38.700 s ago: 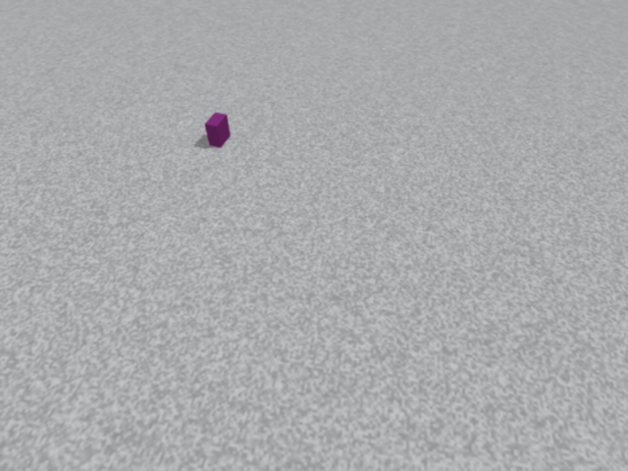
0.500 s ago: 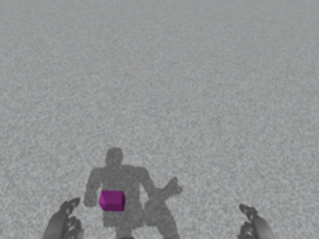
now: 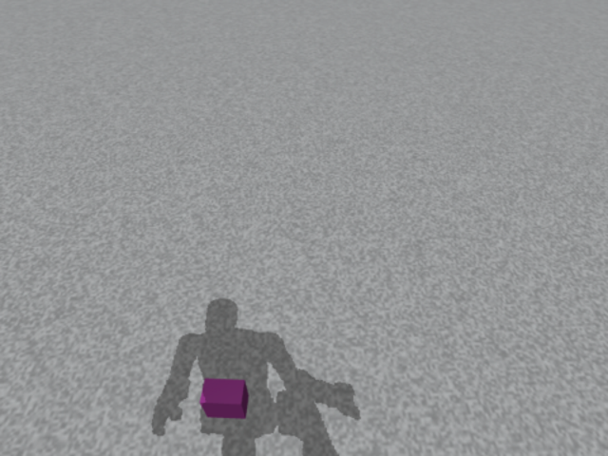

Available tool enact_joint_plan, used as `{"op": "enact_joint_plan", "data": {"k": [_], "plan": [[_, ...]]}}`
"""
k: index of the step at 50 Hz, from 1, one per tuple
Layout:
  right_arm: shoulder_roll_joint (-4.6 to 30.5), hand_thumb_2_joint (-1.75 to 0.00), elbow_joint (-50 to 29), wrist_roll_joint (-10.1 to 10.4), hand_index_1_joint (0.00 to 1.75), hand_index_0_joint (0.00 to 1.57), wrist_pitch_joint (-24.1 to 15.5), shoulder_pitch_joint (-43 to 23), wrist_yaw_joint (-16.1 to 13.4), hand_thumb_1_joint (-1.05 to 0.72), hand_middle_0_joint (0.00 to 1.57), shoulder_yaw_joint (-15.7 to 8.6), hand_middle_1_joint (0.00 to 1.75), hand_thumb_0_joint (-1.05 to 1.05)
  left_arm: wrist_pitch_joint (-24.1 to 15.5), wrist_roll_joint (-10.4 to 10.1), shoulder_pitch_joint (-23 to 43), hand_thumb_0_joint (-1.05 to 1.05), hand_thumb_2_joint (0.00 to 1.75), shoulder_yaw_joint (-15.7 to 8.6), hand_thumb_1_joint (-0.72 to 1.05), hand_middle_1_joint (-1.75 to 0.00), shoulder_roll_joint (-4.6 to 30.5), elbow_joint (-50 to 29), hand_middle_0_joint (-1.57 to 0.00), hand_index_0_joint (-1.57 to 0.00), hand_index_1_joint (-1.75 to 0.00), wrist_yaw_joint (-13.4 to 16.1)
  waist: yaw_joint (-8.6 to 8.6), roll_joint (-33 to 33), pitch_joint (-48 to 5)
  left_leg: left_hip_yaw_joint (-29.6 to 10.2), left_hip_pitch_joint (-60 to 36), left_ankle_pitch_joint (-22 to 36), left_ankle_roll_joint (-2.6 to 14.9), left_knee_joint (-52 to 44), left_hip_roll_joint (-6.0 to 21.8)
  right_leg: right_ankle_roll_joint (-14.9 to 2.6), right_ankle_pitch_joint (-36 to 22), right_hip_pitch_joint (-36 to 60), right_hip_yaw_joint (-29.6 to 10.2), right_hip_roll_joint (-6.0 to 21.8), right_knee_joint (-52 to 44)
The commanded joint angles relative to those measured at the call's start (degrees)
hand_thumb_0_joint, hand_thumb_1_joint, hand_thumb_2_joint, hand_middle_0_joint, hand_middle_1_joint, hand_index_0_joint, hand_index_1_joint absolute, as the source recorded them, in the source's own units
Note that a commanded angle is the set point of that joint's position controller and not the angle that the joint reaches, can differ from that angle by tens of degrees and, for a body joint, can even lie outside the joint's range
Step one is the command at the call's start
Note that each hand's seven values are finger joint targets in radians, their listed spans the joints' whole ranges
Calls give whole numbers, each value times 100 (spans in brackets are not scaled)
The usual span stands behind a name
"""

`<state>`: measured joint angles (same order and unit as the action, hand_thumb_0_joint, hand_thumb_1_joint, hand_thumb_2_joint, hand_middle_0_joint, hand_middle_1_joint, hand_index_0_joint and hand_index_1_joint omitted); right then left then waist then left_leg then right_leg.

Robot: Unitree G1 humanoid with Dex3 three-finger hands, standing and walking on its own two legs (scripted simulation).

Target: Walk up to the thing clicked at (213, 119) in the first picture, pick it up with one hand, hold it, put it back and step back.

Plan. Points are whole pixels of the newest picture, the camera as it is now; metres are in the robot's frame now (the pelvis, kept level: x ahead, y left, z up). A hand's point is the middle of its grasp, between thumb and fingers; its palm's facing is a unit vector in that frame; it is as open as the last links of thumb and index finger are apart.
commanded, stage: stand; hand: left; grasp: from above
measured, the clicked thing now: (225, 398) +0.43 +0.23 -0.70
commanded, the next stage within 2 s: step back in 1.92 s
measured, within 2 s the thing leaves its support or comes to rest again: neither
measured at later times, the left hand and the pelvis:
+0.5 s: hand out of the picture +0.02 +0.23 -0.15, palm faces +0.02 -0.94 -0.35, open 7.4 cm; pelvis -0.01 -0.01 +0.01, yaw +0 degrees
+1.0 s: hand out of the picture +0.08 +0.22 -0.15, palm faces +0.00 -0.95 -0.33, open 7.4 cm; pelvis +0.01 -0.02 +0.01, yaw +0 degrees
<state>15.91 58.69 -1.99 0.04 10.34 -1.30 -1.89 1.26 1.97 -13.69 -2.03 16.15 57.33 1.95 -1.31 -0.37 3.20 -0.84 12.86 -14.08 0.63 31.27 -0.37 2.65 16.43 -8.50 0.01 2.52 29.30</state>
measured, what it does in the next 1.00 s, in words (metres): stands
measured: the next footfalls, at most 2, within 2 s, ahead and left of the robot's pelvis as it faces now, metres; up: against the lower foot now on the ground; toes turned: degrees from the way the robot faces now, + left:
none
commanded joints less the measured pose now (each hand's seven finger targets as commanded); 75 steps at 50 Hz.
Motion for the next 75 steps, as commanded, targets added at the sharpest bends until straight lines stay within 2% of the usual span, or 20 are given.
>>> {"op": "enact_joint_plan", "data": {"k": [1, 12, 15, 17, 19, 22, 26, 33, 35, 37, 42, 50, 53, 55, 57, 58, 62, 65, 70, 75], "plan": [[1132, -90, -214, 42, 30, 20, -159, -263, -64, -90, 20, -267, 30, 0, -199, -16, 262, 0, 90, -223, 90, -30, 1039, -154, -20, -20, -30, 54, 55, -141, -62, -730, -268, 206, 136, -1107, 535, -334, -441, -138, -338, 277, -814], [1182, -90, 58, 53, 30, 20, -116, -405, -19, -90, 20, -251, 30, 0, -188, -14, 347, 0, 90, -195, 90, -30, 1110, 291, -20, -20, -30, -1, 39, -161, 225, -795, -14, -635, 61, -1622, 558, -283, -24, -19, -297, 261, -1082], [1195, -90, 84, 65, 30, 20, -117, -439, -3, -90, 20, -241, 30, 0, -219, -6, 416, 0, 90, -193, 90, -30, 1158, 332, -20, -20, -30, 0, 58, -3, 45, -723, -268, -248, 82, -1479, 554, -292, -93, -26, -358, 335, -1200], [1224, -90, 130, 60, 30, 20, -92, -409, 0, -90, 20, -236, 30, 0, -214, -11, 466, 0, 90, -178, 90, -30, 1151, 359, -20, -20, -30, -5, 83, -30, 145, -722, -205, -445, 83, -1488, 556, -285, 81, -88, -382, 333, -1262], [1185, -90, 150, 74, 30, 20, -105, -412, 10, -90, 20, -221, 30, 0, -228, -32, 483, 0, 90, -184, 90, -30, 1204, 383, -20, -20, -30, -4, 101, 82, 68, -683, -341, -135, 80, -1446, 552, -303, -19, -92, -424, 378, -1309], [1236, -90, 188, 65, 30, 20, -78, -413, 15, -90, 20, -219, 30, 0, -219, -33, 504, 0, 90, -182, 90, -30, 1246, 415, -20, -20, -30, -7, 107, 22, 161, -672, -298, -404, 78, -1438, 546, -301, 244, -230, -450, 358, -1386], [1220, -90, 224, 78, 30, 20, -83, -384, 38, -90, 20, -184, 30, 0, -240, -53, 510, 0, 90, -178, 90, -30, 1276, 432, -20, -20, -30, -21, 117, 69, 144, -647, -314, -222, 82, -1407, 541, -317, 230, -205, -484, 382, -1414], [1236, -90, 291, 97, 30, 20, -116, -393, 20, -90, 20, -125, 30, 0, -257, -84, 567, 0, 90, -162, 90, -30, 1208, 497, -20, -20, -30, -22, 117, 57, -91, -574, -578, 614, 97, -1325, 604, -328, -590, 57, -474, 424, -1383], [1190, -90, 326, 84, 30, 20, -104, -344, 15, -90, 20, -93, 30, 0, -239, -93, 604, 0, 90, -178, 90, -30, 1233, 512, -20, -20, -30, -29, 129, 11, -20, -551, -468, 383, 86, -1376, 581, -321, -498, 64, -465, 402, -1385], [1233, -90, 338, 90, 30, 20, -120, -362, 11, -90, 20, -84, 30, 0, -246, -97, 610, 0, 90, -178, 90, -30, 1239, 513, -20, -20, -30, -37, 112, -30, -77, -557, -548, 615, 79, -1392, 607, -316, -713, 144, -451, 416, -1359], [1273, -90, 357, 98, 30, 20, -126, -434, -4, -90, 20, -87, 30, 0, -227, -83, 681, 0, 90, -170, 90, -30, 1239, 518, -20, -20, -30, -42, 117, 26, -50, -562, -596, 701, 52, -1422, 632, -313, -637, 65, -414, 390, -1375], [1351, -90, 374, 105, 30, 20, -159, -503, -13, -90, 20, -91, 30, 0, -263, -105, 800, 0, 90, -178, 90, -30, 1287, 465, -20, -20, -30, -46, 117, 17, -349, -487, -796, 1472, 55, -1327, 697, -293, -1350, 328, -405, 444, -1318], [1324, -90, 388, 101, 30, 20, -152, -501, -6, -90, 20, -81, 30, 0, -250, -111, 854, 0, 90, -179, 90, -30, 1288, 489, -20, -20, -30, -46, 141, 11, -251, -485, -699, 1239, 46, -1394, 684, -291, -1127, 315, -402, 441, -1352], [1368, -90, 393, 105, 30, 20, -161, -537, -3, -90, 20, -92, 30, 0, -246, -109, 843, 0, 90, -175, 90, -30, 1287, 487, -20, -20, -30, -51, 123, -25, -299, -497, -747, 1427, 43, -1398, 711, -295, -1261, 352, -376, 438, -1326], [1362, -90, 396, 104, 30, 20, -162, -564, -3, -90, 20, -84, 30, 0, -240, -112, 881, 0, 90, -181, 90, -30, 1295, 497, -20, -20, -30, -62, 128, 0, -212, -493, -671, 1119, 37, -1453, 685, -288, -1025, 305, -378, 418, -1364], [1382, -90, 372, 95, 30, 20, -169, -617, -5, -90, 20, -95, 30, 0, -247, -109, 893, 0, 90, -186, 90, -30, 1318, 481, -20, -20, -30, -61, 108, -2, -333, -476, -793, 1426, 52, -1394, 716, -309, -1262, 354, -393, 455, -1321], [1419, -90, 365, 108, 30, 20, -165, -661, 15, -90, 20, -102, 30, 0, -264, -102, 882, 0, 90, -161, 90, -30, 1340, 469, -20, -20, -30, -66, 113, 99, -260, -503, -789, 1377, 33, -1413, 717, -282, -1134, 261, -362, 442, -1395], [1418, -90, 382, 114, 30, 20, -161, -647, 21, -90, 20, -95, 30, 0, -254, -97, 925, 0, 90, -153, 90, -30, 1355, 456, -20, -20, -30, -83, 142, 60, -176, -514, -725, 1022, 9, -1485, 691, -292, -863, 173, -367, 424, -1446], [1466, -90, 373, 119, 30, 20, -175, -683, 28, -90, 20, -98, 30, 0, -284, -121, 957, 0, 90, -160, 90, -30, 1412, 418, -20, -20, -30, -74, 138, -3, -483, -469, -913, 1668, 43, -1359, 738, -294, -1477, 403, -376, 472, -1340], [1454, -90, 388, 106, 30, 20, -159, -672, 29, -90, 20, -89, 30, 0, -256, -120, 961, 0, 90, -142, 90, -30, 1396, 435, -20, -20, -30, -87, 151, -22, -280, -461, -746, 1119, 36, -1483, 717, -316, -1002, 273, -404, 466, -1432]]}}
